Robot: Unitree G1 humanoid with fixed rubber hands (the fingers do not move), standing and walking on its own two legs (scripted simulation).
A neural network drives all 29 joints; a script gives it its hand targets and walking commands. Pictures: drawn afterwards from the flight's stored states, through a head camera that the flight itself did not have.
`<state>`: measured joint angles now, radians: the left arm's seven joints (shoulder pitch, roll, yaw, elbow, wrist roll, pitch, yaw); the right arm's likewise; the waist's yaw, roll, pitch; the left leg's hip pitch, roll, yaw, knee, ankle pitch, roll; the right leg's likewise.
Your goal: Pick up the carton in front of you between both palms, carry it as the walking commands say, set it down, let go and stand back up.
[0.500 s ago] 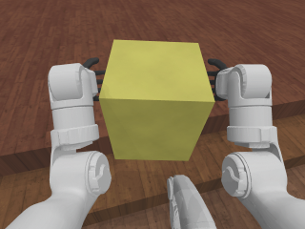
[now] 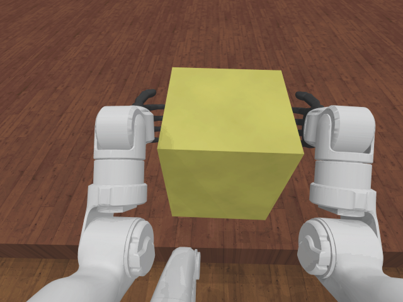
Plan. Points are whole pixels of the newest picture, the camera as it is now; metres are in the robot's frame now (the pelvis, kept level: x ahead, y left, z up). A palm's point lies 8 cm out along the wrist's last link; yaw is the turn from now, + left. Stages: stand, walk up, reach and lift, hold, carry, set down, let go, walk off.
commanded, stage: carry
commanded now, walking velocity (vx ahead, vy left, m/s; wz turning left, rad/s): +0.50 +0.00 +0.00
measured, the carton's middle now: (222, 149) +0.41 +0.03 +0.10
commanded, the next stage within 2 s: none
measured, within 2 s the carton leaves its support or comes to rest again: neither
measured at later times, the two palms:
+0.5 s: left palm out of the picture +0.67 +0.18 +0.34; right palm out of the picture +0.63 -0.10 +0.36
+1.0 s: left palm out of the picture +0.95 +0.17 +0.48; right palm out of the picture +0.98 -0.11 +0.47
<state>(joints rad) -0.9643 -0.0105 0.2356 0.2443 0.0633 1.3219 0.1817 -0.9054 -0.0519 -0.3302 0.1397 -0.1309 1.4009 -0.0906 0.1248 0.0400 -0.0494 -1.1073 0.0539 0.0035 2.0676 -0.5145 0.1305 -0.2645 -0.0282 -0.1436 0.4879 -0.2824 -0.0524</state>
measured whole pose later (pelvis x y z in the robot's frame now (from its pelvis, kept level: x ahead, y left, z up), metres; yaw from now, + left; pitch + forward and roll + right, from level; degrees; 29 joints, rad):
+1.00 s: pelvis +0.57 +0.00 +0.30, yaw +1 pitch +3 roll -1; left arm -1.10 -0.07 0.32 0.30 0.08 1.38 0.39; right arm -1.02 -0.01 -0.40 0.23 -0.17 1.39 -0.18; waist 0.10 0.01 0.06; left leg -0.81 0.01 0.00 1.45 -0.38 0.10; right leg -0.47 0.01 -0.19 0.71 -0.29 -0.10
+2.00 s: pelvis +1.14 +0.00 +0.33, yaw +0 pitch +4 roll +0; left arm -0.41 -0.20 0.19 -0.18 0.19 1.23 0.21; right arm -0.39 0.19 -0.17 -0.20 -0.17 1.23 -0.24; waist 0.00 0.00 -0.05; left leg -0.47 0.06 0.17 0.45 -0.12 -0.02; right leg -0.07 -0.06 -0.16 0.34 -0.33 0.02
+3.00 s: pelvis +1.68 -0.02 +0.33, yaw -2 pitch +3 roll +1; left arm -0.34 -0.17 0.17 -0.12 0.13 1.23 0.27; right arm -0.36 0.18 -0.16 -0.07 -0.16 1.21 -0.23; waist 0.01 -0.05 -0.12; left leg -0.36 0.03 0.22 0.46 -0.15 0.06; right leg -0.17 -0.09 -0.13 0.49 -0.37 0.04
